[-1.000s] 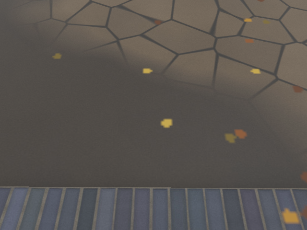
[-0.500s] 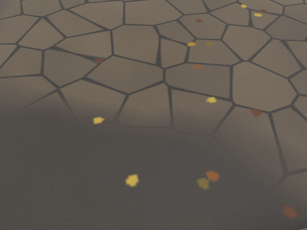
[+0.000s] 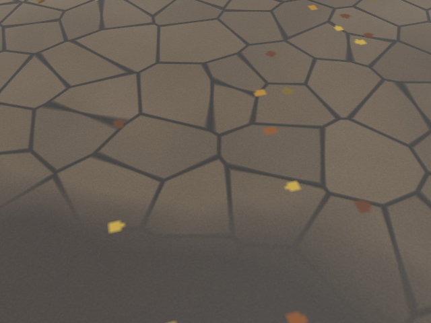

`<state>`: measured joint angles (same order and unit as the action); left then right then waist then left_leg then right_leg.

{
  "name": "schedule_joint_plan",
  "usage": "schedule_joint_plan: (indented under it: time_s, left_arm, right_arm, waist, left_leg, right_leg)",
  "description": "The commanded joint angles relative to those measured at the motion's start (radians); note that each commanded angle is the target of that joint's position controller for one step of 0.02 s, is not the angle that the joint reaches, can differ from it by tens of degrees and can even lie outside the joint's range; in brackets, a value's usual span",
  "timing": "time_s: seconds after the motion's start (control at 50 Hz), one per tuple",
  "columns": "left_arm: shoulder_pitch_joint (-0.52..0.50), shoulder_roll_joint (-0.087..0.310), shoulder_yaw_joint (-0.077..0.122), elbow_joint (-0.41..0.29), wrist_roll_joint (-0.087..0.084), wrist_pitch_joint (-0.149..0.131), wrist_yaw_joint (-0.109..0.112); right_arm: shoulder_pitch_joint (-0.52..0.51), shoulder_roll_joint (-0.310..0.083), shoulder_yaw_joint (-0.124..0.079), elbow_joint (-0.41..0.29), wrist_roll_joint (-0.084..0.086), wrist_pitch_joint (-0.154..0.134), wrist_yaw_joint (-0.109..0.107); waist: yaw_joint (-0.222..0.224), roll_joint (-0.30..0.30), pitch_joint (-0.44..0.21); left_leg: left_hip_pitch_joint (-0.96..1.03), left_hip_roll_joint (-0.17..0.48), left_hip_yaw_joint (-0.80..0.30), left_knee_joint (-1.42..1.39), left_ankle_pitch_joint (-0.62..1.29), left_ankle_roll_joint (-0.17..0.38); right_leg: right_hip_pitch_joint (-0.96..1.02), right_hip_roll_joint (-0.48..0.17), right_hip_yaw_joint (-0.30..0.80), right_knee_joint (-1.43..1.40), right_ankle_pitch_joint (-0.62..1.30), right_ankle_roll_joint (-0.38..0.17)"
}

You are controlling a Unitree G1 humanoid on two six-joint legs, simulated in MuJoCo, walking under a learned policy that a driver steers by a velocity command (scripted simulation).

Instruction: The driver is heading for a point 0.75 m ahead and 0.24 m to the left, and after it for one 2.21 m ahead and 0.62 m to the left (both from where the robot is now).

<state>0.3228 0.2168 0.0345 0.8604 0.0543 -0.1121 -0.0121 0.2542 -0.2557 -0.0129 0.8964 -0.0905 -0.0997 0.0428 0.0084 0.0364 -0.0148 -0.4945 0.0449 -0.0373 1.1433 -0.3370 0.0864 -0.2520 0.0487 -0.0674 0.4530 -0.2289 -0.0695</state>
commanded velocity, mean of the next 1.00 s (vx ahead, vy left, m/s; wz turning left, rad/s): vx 0.45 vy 0.00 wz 0.49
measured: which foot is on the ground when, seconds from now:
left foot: up 0.00-0.34, down 0.36-0.76, up 0.78-1.00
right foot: down 0.00-0.38, up 0.40-0.74, down 0.76-1.00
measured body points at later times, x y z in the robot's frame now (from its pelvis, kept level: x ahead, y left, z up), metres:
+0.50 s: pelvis +0.30 +0.07 -0.12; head +0.34 +0.08 +0.32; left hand +0.27 +0.33 -0.25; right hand +0.51 -0.13 -0.25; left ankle +0.35 +0.16 -0.85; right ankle +0.25 -0.08 -0.70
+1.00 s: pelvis +0.54 +0.08 -0.11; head +0.58 +0.08 +0.34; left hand +0.50 +0.37 -0.21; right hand +0.81 -0.09 -0.22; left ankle +0.50 +0.22 -0.77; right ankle +0.62 +0.00 -0.85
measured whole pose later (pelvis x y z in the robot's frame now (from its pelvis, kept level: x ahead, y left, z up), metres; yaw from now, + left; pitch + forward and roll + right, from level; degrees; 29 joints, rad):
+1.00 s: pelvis +0.54 +0.08 -0.11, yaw +33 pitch +3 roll +0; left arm 0.20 0.22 0.07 0.74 0.02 -0.06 0.03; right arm 0.19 -0.30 -0.11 0.70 0.02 0.04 -0.02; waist 0.01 0.04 0.02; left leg -0.66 0.01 -0.04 1.10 -0.36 -0.05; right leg -0.31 -0.03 -0.08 0.45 -0.19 -0.02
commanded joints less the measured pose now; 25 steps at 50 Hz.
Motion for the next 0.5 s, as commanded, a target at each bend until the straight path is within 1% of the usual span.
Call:
schedule_joint_plan:
  time_s: [0.02, 0.04, 0.06, 0.08, 0.1, 0.12, 0.14, 0.16, 0.18, 0.2, 0.22, 0.24, 0.26, 0.28, 0.3, 0.32, 0.34, 0.36, 0.38, 0.4, 0.42, 0.44, 0.46, 0.48, 0.5]
  left_arm:
    - [-0.017, 0.027, -0.007, -0.063, 0.019, -0.013, 0.016]
    - [-0.006, 0.027, -0.005, -0.056, 0.04, -0.013, 0.022]
    - [0.001, 0.007, -0.016, -0.055, 0.052, -0.026, 0.031]
    - [0.02, 0.03, -0.014, -0.051, 0.049, -0.03, 0.033]
    - [0.048, 0.046, -0.014, -0.028, 0.05, -0.027, 0.024]
    - [0.082, 0.054, -0.017, -0.011, 0.049, -0.02, 0.014]
    - [0.121, 0.032, -0.031, 0.015, 0.057, -0.017, 0.002]
    - [0.146, 0.027, -0.037, 0.03, 0.055, -0.019, -0.007]
    - [0.181, 0.027, -0.043, 0.051, 0.051, -0.023, -0.013]
    - [0.217, 0.029, -0.048, 0.072, 0.045, -0.027, -0.014]
    - [0.141, 0.161, 0.022, 0.057, -0.12, -0.008, 0.033]
    - [0.169, 0.168, 0.019, 0.068, -0.119, 0.004, 0.051]
    - [0.211, 0.136, 0.017, 0.084, -0.102, 0.012, 0.059]
    - [0.237, 0.118, 0.019, 0.087, -0.087, 0.023, 0.062]
    - [0.239, 0.109, 0.022, 0.084, -0.083, 0.033, 0.061]
    - [0.238, 0.107, 0.024, 0.083, -0.078, 0.04, 0.059]
    - [0.222, 0.124, 0.031, 0.075, -0.072, 0.046, 0.054]
    - [0.186, 0.136, 0.037, 0.068, -0.075, 0.043, 0.046]
    - [0.193, 0.121, 0.044, 0.068, -0.062, 0.023, 0.033]
    - [0.318, 0.031, 0.002, 0.021, -0.043, -0.015, 0.006]
    - [0.207, 0.145, 0.013, -0.05, -0.091, -0.047, -0.011]
    - [0.078, 0.103, 0.005, -0.123, -0.137, -0.056, -0.008]
    - [-0.018, 0.141, 0.017, -0.124, -0.114, -0.052, 0.021]
    - [-0.009, 0.143, 0.021, -0.118, -0.094, -0.031, 0.042]
    - [0.01, 0.15, 0.033, -0.108, -0.061, -0.004, 0.056]
  right_arm:
    - [-0.007, 0.022, 0.007, -0.064, -0.007, 0.015, 0.012]
    - [0.001, 0.032, 0.011, -0.062, -0.011, 0.019, 0.022]
    - [-0.03, 0.024, 0.009, -0.071, -0.015, 0.01, 0.028]
    - [-0.049, 0.012, 0.004, -0.078, -0.009, 0.004, 0.032]
    - [-0.09, 0.011, 0.006, -0.095, -0.004, 0.002, 0.036]
    - [-0.113, 0.011, 0.005, -0.102, 0.004, 0.007, 0.038]
    - [-0.135, 0.009, 0.007, -0.117, 0.008, 0.015, 0.038]
    - [-0.147, -0.007, 0.004, -0.126, 0.007, 0.021, 0.036]
    - [-0.178, -0.026, -0.001, -0.137, 0.006, 0.027, 0.03]
    - [-0.218, -0.031, -0.001, -0.156, 0.004, 0.033, 0.026]
    - [-0.342, -0.072, -0.03, -0.199, 0.17, 0.028, 0.029]
    - [-0.375, -0.05, -0.021, -0.211, 0.181, 0.029, 0.035]
    - [-0.392, -0.013, -0.012, -0.217, 0.159, 0.031, 0.046]
    - [-0.401, 0.009, -0.008, -0.217, 0.141, 0.038, 0.057]
    - [-0.401, 0.017, -0.007, -0.212, 0.133, 0.045, 0.066]
    - [-0.361, 0.014, -0.01, -0.199, 0.121, 0.046, 0.07]
    - [-0.249, -0.015, -0.029, -0.166, 0.114, 0.045, 0.065]
    - [-0.055, -0.064, -0.06, -0.105, 0.107, 0.047, 0.048]
    - [0.09, -0.137, -0.095, -0.07, 0.109, 0.056, 0.024]
    - [0.141, -0.22, -0.089, -0.079, 0.099, 0.045, 0.019]
    - [0.317, -0.22, -0.103, -0.075, 0.111, 0.058, 0.015]
    - [0.283, -0.255, -0.115, -0.051, 0.106, 0.071, -0.01]
    - [0.07, -0.151, -0.084, -0.124, 0.094, 0.065, -0.033]
    - [-0.044, -0.138, -0.076, -0.16, 0.086, 0.056, -0.043]
    - [-0.14, -0.125, -0.07, -0.177, 0.092, 0.045, -0.039]
  waist:
    - [-0.027, -0.071, 0.018]
    - [-0.026, -0.069, 0.024]
    - [-0.017, -0.046, 0.028]
    - [-0.004, -0.056, 0.003]
    - [0.009, -0.061, 0.008]
    - [0.018, -0.077, 0.029]
    - [0.015, -0.09, 0.058]
    - [0.018, -0.078, 0.093]
    - [0.031, -0.058, 0.118]
    - [0.046, -0.054, 0.14]
    - [0.071, -0.049, 0.195]
    - [0.078, -0.02, 0.167]
    - [0.098, -0.017, 0.156]
    - [0.117, -0.02, 0.151]
    - [0.125, -0.03, 0.149]
    - [0.11, -0.035, 0.125]
    - [0.052, -0.028, 0.074]
    - [-0.051, -0.009, -0.014]
    - [-0.12, 0.103, -0.105]
    - [-0.068, 0.233, -0.338]
    - [-0.189, 0.153, -0.566]
    - [-0.151, 0.126, -0.446]
    - [-0.101, -0.047, -0.29]
    - [-0.036, -0.037, -0.204]
    - [0.034, -0.091, -0.081]
  left_leg:
    - [-0.148, 0.071, -0.042, -0.087, 0.156, -0.004]
    - [-0.159, 0.076, -0.05, -0.118, 0.272, -0.005]
    - [-0.212, 0.078, -0.071, -0.239, 0.436, -0.007]
    - [-0.168, 0.056, -0.034, -0.345, 0.587, -0.008]
    - [-0.114, 0.053, -0.023, -0.436, 0.726, -0.01]
    - [-0.073, 0.045, 0.003, -0.476, 0.784, -0.014]
    - [-0.045, 0.05, -0.002, -0.464, 0.8, -0.012]
    - [-0.07, 0.059, -0.011, -0.489, 0.794, -0.009]
    - [-0.1, 0.064, -0.012, -0.525, 0.791, -0.007]
    - [-0.14, 0.066, -0.008, -0.568, 0.773, -0.005]
    - [-0.144, -0.001, -0.064, -0.607, 0.746, -0.002]
    - [-0.153, -0.001, -0.044, -0.626, 0.751, -0.008]
    - [-0.167, 0.003, -0.021, -0.657, 0.749, -0.01]
    - [-0.171, 0.003, 0.003, -0.681, 0.729, -0.015]
    - [-0.158, 0.0, 0.027, -0.712, 0.677, -0.016]
    - [-0.094, -0.017, 0.056, -0.727, 0.627, -0.004]
    - [0.05, -0.052, 0.1, -0.727, 0.562, 0.016]
    - [0.312, -0.087, 0.142, -0.756, 0.59, 0.052]
    - [0.684, 0.015, 0.019, -0.657, 0.897, 0.128]
    - [1.089, 0.253, -0.318, -0.387, 1.251, 0.322]
    - [1.14, 0.332, -0.567, -0.575, 0.669, 0.444]
    - [1.05, 0.336, -0.686, -0.768, 0.084, 0.399]
    - [0.821, 0.315, -0.63, -0.854, -0.069, 0.304]
    - [0.605, 0.337, -0.676, -0.876, -0.038, 0.32]
    - [0.343, 0.282, -0.586, -0.91, 0.163, 0.308]
  right_leg:
    - [0.036, -0.275, 0.222, -0.287, 0.12, -0.194]
    - [0.024, -0.27, 0.187, -0.275, 0.152, -0.181]
    - [0.054, -0.245, 0.151, -0.241, 0.157, -0.154]
    - [0.025, -0.214, 0.094, -0.208, 0.147, -0.143]
    - [-0.014, -0.198, 0.056, -0.174, 0.121, -0.136]
    - [-0.054, -0.2, 0.039, -0.164, 0.087, -0.142]
    - [-0.086, -0.23, 0.05, -0.166, 0.065, -0.146]
    - [-0.057, -0.254, 0.055, -0.143, 0.053, -0.149]
    - [-0.008, -0.268, 0.056, -0.112, 0.037, -0.145]
    - [0.059, -0.279, 0.064, -0.092, 0.033, -0.14]
    - [-0.006, -0.264, 0.035, -0.032, 0.065, -0.082]
    - [0.058, -0.274, 0.015, 0.038, 0.061, -0.062]
    - [0.107, -0.282, 0.006, 0.089, 0.061, -0.054]
    - [0.149, -0.284, 0.007, 0.144, 0.067, -0.049]
    - [0.178, -0.283, 0.007, 0.198, 0.119, -0.044]
    - [0.185, -0.28, 0.003, 0.275, 0.242, -0.039]
    - [0.154, -0.272, -0.014, 0.41, 0.399, -0.036]
    - [0.055, -0.233, -0.051, 0.64, 0.494, -0.017]
    - [-0.262, -0.138, -0.104, 1.058, 0.131, 0.057]
    - [-0.628, -0.086, 0.039, 1.431, -0.549, 0.085]
    - [-0.654, -0.067, 0.184, 1.394, -0.482, 0.086]
    - [-0.817, -0.101, 0.179, 1.323, -0.358, 0.086]
    - [-0.819, -0.153, 0.189, 1.108, -0.127, 0.068]
    - [-0.74, -0.167, 0.192, 1.057, -0.085, 0.086]
    - [-0.612, -0.191, 0.202, 0.919, -0.068, 0.126]
Velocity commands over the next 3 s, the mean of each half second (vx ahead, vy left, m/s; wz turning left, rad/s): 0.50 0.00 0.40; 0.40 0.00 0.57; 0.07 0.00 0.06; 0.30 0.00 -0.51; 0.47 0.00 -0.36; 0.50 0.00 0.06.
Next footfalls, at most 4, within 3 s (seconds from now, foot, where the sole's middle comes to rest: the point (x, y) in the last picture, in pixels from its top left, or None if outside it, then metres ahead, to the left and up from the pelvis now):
0.36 left None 0.39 0.16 -0.88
0.76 right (226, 294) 0.66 0.02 -0.88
1.22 left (146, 317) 0.58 0.28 -0.88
1.64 right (216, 291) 0.67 0.05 -0.88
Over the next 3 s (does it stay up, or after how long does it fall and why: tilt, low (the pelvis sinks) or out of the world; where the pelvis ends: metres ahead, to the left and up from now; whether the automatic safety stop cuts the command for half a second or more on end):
stays up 1.28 0.23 -0.10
